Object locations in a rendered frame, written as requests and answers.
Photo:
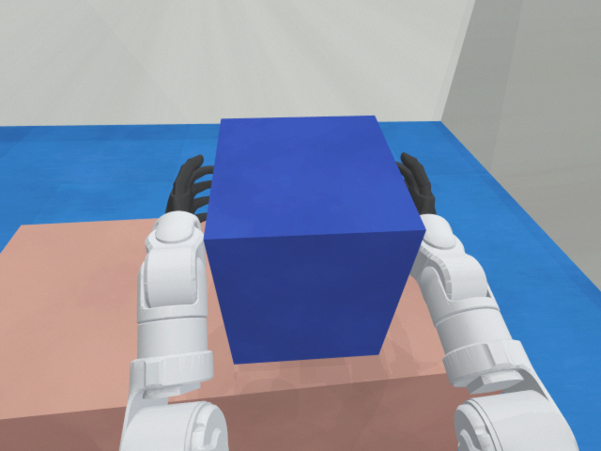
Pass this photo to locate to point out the carton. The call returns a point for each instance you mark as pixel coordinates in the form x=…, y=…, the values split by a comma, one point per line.
x=311, y=234

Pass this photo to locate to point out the right robot hand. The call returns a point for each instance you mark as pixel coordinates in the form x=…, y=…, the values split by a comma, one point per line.
x=418, y=184

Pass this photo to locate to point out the pedestal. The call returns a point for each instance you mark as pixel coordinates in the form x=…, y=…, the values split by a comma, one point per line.
x=68, y=335

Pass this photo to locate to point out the left robot forearm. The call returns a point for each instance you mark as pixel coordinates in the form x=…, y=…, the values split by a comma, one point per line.
x=172, y=306

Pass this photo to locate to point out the left robot hand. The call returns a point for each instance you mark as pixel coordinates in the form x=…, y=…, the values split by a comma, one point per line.
x=184, y=190

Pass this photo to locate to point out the right robot forearm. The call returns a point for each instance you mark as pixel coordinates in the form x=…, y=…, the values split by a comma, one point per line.
x=480, y=353

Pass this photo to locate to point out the robot right upper arm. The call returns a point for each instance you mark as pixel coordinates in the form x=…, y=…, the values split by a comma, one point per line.
x=518, y=421

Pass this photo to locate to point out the robot left upper arm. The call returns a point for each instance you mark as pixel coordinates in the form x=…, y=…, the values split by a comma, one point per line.
x=191, y=426

